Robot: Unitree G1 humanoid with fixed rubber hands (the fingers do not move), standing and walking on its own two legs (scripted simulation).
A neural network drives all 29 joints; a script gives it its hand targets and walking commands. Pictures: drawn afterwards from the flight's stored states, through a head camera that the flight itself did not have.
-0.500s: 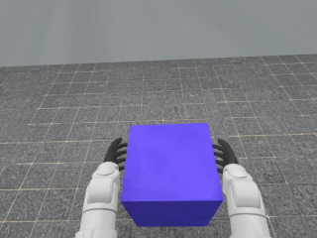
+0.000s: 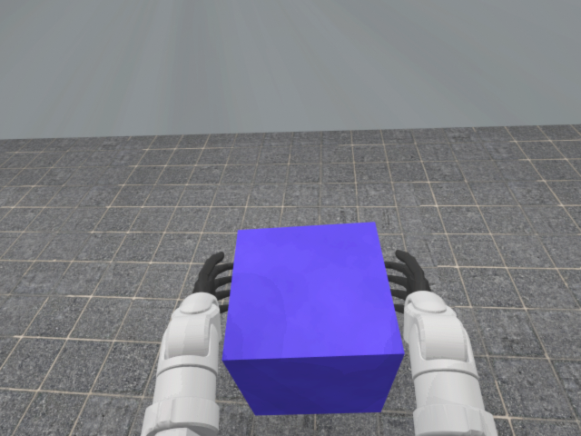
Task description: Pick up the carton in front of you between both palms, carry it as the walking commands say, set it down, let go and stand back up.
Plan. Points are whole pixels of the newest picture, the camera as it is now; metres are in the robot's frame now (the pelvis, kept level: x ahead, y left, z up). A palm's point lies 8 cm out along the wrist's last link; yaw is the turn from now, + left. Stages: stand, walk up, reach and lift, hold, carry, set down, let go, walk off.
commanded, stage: hold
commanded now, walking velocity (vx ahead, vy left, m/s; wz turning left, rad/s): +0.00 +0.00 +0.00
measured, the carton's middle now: (311, 324) +0.31 +0.00 -0.04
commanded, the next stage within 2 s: set down in 0.06 s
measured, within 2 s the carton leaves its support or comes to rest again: neither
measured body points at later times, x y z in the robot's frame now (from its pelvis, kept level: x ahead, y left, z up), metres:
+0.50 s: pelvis +0.00 -0.02 -0.02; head +0.07 -0.04 +0.42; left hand +0.36 +0.14 -0.03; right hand +0.36 -0.16 -0.05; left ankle +0.00 +0.13 -0.74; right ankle +0.09 -0.11 -0.74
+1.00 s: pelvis -0.03 +0.03 -0.15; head +0.18 -0.01 +0.24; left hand +0.40 +0.15 -0.22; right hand +0.40 -0.15 -0.24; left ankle +0.00 +0.13 -0.74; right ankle +0.09 -0.11 -0.74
